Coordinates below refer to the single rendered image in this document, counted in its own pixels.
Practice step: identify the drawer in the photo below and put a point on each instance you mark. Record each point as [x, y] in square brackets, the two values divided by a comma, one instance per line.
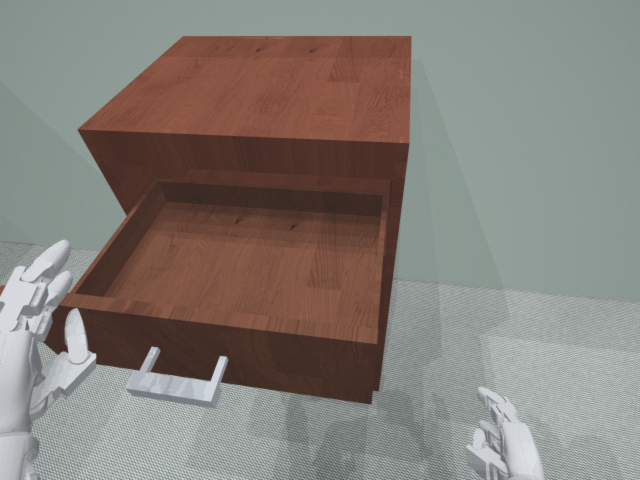
[283, 281]

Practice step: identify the right robot hand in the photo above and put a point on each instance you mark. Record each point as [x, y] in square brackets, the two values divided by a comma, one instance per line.
[514, 448]

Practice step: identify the left robot forearm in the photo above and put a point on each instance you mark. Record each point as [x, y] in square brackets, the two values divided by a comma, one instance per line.
[18, 450]

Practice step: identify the handle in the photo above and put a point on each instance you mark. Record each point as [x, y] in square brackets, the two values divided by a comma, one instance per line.
[175, 389]

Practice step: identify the left robot hand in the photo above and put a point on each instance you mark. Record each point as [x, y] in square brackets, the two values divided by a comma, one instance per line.
[27, 302]

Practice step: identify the cabinet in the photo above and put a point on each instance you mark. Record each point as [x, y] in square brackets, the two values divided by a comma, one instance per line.
[329, 112]

